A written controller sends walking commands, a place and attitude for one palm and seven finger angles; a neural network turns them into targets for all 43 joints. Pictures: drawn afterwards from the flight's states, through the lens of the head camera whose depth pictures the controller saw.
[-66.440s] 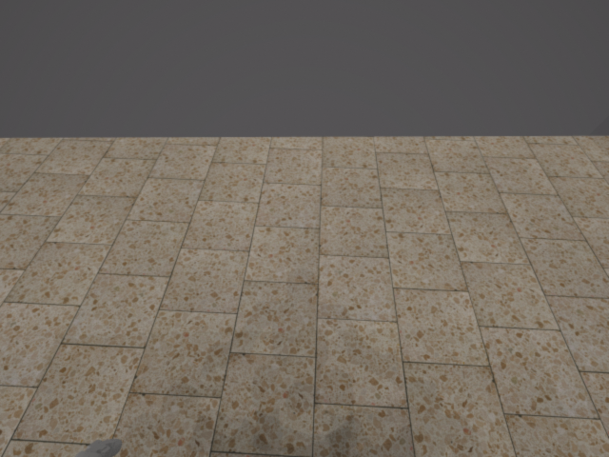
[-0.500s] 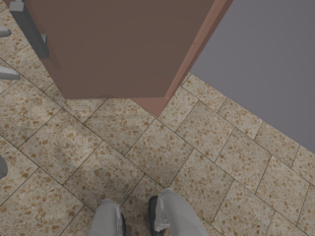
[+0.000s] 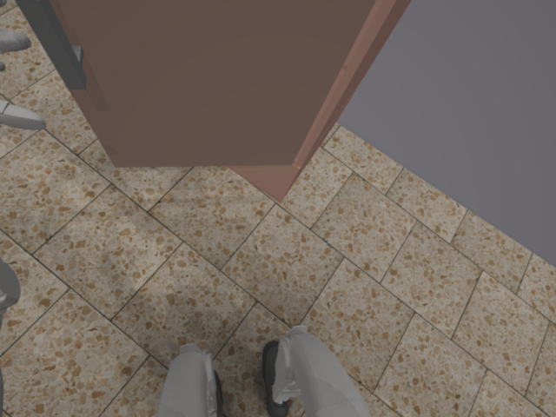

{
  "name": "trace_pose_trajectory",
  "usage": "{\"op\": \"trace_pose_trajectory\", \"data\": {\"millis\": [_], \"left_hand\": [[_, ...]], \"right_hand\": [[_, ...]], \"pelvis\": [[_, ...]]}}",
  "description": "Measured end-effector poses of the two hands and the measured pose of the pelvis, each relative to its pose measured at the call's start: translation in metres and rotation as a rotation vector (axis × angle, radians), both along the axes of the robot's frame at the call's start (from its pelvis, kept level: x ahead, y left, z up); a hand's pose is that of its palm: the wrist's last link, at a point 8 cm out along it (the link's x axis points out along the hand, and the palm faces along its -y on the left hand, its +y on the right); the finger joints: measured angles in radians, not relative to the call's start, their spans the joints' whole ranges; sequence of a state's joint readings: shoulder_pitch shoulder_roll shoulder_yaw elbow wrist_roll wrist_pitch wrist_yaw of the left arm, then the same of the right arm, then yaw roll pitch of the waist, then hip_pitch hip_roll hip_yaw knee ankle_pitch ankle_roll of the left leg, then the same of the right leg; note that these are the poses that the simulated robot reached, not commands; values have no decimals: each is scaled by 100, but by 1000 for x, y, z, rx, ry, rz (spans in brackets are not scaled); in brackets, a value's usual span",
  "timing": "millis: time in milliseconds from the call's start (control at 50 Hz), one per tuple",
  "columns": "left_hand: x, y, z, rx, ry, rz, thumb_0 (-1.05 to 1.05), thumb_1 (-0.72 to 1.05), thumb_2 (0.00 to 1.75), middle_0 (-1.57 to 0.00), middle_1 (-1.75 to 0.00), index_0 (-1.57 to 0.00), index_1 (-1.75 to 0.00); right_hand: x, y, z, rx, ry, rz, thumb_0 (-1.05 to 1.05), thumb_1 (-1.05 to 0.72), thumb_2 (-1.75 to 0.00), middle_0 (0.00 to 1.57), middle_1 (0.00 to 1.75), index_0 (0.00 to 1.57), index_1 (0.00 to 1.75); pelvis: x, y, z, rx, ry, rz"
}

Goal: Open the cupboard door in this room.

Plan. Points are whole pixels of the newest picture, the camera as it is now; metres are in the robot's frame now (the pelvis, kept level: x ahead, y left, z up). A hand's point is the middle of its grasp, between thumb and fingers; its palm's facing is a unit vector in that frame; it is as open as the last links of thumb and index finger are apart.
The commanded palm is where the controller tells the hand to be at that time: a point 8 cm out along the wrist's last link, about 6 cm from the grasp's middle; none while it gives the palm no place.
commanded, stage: slide the fingers in behind the handle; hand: left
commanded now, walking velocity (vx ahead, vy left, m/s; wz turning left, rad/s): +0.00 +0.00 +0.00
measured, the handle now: (58, 30) +0.59 +0.23 +0.06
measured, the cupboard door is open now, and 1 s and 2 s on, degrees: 39 39 39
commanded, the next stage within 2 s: close the thumb around the handle in 1.40 s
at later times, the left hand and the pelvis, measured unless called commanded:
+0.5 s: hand (35, 66) +0.54 +0.24 +0.06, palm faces -0.01 -1.00 -0.01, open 14.0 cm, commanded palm +0.52 +0.26 +0.06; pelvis +0.00 +0.00 +0.01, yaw +0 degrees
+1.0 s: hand (74, 66) +0.54 +0.20 +0.06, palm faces +0.01 -1.00 -0.03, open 14.0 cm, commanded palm +0.52 +0.23 +0.06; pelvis +0.01 -0.01 +0.01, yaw +0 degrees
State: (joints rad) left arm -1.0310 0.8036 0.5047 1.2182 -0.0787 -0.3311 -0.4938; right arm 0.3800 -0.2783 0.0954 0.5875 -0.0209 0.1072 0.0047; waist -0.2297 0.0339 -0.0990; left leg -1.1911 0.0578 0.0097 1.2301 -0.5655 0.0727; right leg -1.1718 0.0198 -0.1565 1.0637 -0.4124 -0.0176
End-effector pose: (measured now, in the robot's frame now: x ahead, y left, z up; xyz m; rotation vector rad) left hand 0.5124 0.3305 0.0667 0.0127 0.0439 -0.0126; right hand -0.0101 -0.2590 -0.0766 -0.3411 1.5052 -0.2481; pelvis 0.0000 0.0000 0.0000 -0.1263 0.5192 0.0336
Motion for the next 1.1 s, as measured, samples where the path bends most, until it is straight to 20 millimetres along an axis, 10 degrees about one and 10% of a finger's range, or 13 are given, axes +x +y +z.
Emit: {"op": "trace_pose_trajectory", "data": {"millis": [1100], "left_hand": [[4, -74, -4, 6, 5, 24, -1, -50, 30, -30, -120, -30, -120]], "right_hand": [[10, -13, -4, 52, -46, -20, 1, -91, -90, 20, 30, 20, 30]], "pelvis": [[8, -15, 9, 41, -33, -17]]}}
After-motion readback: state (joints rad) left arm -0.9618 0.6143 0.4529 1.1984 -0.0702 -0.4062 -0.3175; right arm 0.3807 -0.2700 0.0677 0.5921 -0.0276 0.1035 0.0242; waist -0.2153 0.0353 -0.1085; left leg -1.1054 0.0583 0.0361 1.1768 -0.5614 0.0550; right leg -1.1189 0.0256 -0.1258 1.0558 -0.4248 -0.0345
